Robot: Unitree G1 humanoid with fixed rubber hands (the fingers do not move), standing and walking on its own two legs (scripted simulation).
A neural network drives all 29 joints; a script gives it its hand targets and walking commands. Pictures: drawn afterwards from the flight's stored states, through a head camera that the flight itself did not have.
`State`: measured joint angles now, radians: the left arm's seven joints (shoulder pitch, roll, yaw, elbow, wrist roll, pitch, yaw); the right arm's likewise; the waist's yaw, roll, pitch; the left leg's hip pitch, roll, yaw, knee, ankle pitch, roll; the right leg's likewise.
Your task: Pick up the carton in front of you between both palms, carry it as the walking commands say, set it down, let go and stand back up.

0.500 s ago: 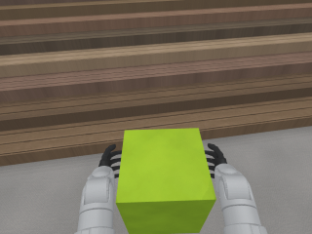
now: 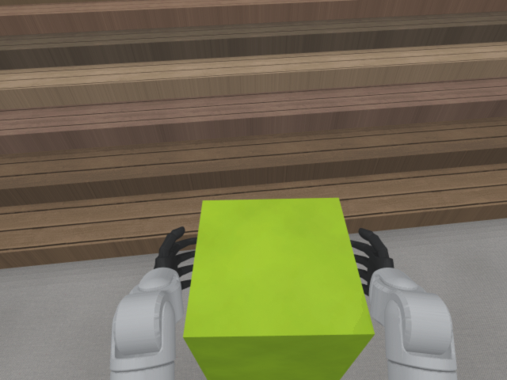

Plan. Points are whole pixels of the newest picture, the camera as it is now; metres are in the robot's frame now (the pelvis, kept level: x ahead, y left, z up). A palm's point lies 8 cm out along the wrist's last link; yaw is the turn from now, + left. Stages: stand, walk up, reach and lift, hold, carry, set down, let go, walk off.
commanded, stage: carry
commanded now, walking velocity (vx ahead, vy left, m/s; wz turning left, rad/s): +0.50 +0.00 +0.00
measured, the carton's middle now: (272, 296) +0.27 -0.01 +0.01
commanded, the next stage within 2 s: none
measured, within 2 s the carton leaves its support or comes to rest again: neither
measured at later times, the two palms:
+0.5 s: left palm (169, 142) +0.58 +0.18 +0.10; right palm (312, 145) +0.55 -0.11 +0.10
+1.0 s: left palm (194, 49) +0.98 +0.16 +0.15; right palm (295, 47) +0.99 -0.14 +0.15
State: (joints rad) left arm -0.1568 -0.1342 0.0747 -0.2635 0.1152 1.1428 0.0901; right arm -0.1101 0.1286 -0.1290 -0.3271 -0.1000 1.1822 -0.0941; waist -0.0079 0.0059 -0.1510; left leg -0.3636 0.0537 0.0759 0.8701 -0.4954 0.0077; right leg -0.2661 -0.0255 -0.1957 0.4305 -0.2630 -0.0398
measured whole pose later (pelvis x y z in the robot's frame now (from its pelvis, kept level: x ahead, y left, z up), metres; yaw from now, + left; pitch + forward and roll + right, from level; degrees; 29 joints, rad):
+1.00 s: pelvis +0.60 +0.00 +0.00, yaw -1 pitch +6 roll +1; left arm -0.82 -0.01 0.27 -0.08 0.04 1.32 0.16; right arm -0.83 0.00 -0.26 -0.08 -0.07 1.36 -0.13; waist 0.05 0.01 0.07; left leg -0.69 0.06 0.04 1.01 -0.30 0.06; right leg -0.29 0.01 -0.19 0.44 -0.26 -0.09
